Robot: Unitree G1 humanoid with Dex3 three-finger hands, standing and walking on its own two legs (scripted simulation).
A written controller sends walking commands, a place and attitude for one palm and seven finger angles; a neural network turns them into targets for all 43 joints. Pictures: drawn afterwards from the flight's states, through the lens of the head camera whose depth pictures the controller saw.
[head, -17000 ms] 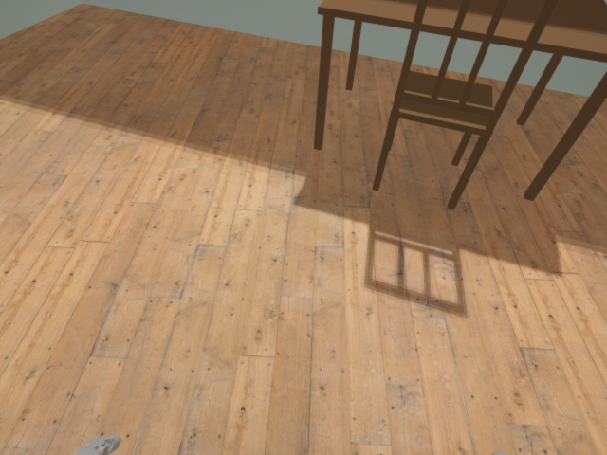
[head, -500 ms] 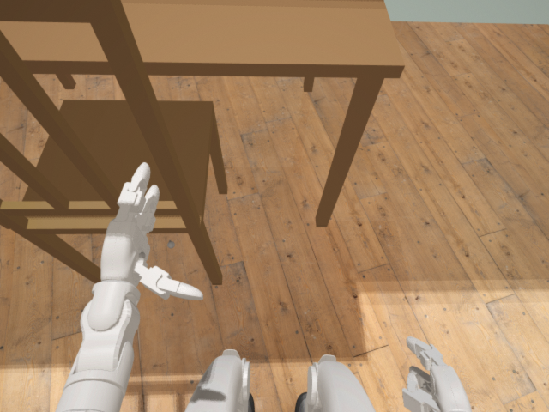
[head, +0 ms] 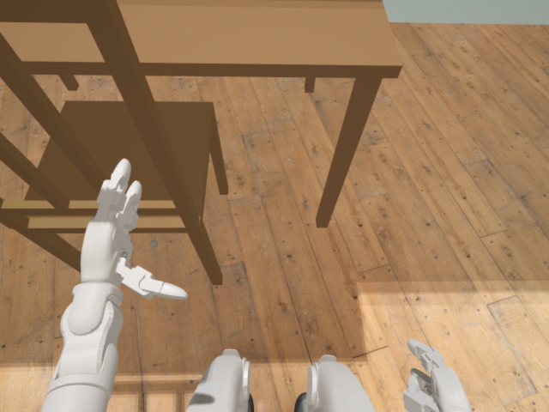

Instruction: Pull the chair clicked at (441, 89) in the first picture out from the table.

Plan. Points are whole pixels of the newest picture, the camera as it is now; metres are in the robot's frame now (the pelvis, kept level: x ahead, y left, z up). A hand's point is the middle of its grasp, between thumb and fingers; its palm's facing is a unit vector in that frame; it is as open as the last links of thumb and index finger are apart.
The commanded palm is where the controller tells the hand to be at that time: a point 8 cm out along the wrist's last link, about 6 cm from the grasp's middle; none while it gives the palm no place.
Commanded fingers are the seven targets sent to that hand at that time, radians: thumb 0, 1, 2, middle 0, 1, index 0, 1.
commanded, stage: aim the fingers beside a spindle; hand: left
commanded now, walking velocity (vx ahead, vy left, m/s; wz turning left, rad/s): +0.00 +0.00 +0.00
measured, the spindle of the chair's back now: out of the picture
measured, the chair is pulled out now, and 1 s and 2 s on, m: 0.00 0.00 0.00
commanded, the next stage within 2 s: push the fingers through the gap in 1.78 s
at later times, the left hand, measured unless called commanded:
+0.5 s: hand (159, 248) +0.33 +0.18 +0.01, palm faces +0.02 -1.00 -0.02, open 16.9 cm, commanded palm +0.32 +0.23 +0.03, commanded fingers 0.00 -0.50 0.30 -0.06 -0.08 -0.06 -0.08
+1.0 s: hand (161, 239) +0.34 +0.18 +0.03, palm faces +0.01 -1.00 -0.04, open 16.9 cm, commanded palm +0.32 +0.23 +0.02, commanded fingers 0.00 -0.50 0.30 -0.06 -0.08 -0.06 -0.08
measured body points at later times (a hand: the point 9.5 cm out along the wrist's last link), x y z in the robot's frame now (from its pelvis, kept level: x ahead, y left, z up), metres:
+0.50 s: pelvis +0.00 +0.00 +0.00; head +0.11 +0.01 +0.44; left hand +0.33 +0.24 +0.01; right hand +0.16 -0.24 -0.11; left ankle +0.03 +0.09 -0.62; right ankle +0.03 -0.09 -0.62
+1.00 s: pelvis +0.00 +0.01 +0.00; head +0.11 +0.02 +0.44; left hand +0.33 +0.23 +0.03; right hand +0.16 -0.23 -0.11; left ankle +0.03 +0.09 -0.62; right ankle +0.03 -0.09 -0.62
